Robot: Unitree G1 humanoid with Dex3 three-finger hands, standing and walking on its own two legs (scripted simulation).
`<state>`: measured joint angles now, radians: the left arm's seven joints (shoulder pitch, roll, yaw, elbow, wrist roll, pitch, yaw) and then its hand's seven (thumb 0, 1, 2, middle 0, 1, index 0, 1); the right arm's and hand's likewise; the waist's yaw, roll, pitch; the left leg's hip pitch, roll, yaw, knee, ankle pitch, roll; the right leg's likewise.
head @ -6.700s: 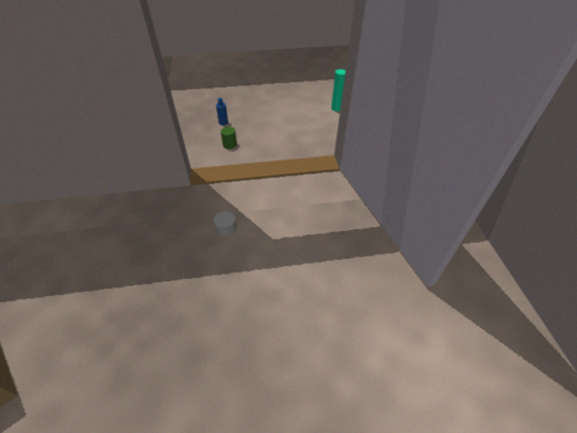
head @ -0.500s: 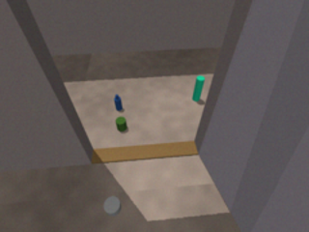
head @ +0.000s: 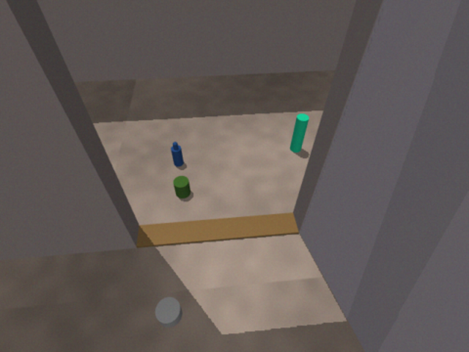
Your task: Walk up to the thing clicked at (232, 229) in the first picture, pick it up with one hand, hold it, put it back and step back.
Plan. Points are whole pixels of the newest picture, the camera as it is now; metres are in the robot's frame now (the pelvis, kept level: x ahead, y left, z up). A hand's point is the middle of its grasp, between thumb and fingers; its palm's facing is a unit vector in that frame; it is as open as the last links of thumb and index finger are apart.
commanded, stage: stand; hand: left
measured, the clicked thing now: (169, 312) +0.40 +0.27 -0.75
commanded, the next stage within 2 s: walk up in 0.56 s
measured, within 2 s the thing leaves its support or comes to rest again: neither
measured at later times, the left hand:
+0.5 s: hand out of the picture +0.07 +0.26 -0.16, palm faces -0.03 -0.94 -0.34, open 7.4 cm
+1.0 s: hand out of the picture +0.05 +0.26 -0.16, palm faces +0.00 -0.94 -0.33, open 7.4 cm
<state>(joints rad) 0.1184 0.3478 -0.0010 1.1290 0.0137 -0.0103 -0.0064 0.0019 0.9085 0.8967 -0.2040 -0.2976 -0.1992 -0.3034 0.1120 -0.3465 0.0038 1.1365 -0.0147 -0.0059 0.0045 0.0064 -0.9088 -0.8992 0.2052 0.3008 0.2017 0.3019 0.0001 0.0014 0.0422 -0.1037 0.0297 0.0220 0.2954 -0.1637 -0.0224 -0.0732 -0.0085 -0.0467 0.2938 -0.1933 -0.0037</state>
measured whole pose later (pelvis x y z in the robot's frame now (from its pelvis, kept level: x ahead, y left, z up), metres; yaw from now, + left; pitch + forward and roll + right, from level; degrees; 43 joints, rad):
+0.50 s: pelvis +0.00 +0.00 +0.00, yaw +0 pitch -2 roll +0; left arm 0.12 0.35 0.00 1.12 0.01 -0.01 0.00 0.00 0.91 0.90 -0.20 -0.30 -0.20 -0.30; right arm 0.11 -0.34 0.00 1.14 -0.02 -0.01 0.01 0.01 -0.91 -0.90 0.21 0.30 0.20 0.30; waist 0.00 0.00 0.04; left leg -0.10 0.03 0.03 0.29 -0.16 -0.02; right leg -0.07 -0.01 -0.04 0.29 -0.19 0.00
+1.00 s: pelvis -0.03 +0.01 +0.00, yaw +0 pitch -3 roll +0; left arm 0.10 0.34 0.03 1.11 0.01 0.01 -0.01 0.00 0.91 0.90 -0.20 -0.30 -0.20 -0.30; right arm 0.09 -0.34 -0.02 1.11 -0.01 0.01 0.01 0.01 -0.91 -0.90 0.21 0.30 0.20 0.30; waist 0.00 0.00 0.07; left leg -0.15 0.03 0.03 0.33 -0.14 -0.01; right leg -0.12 -0.01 -0.04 0.33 -0.17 0.00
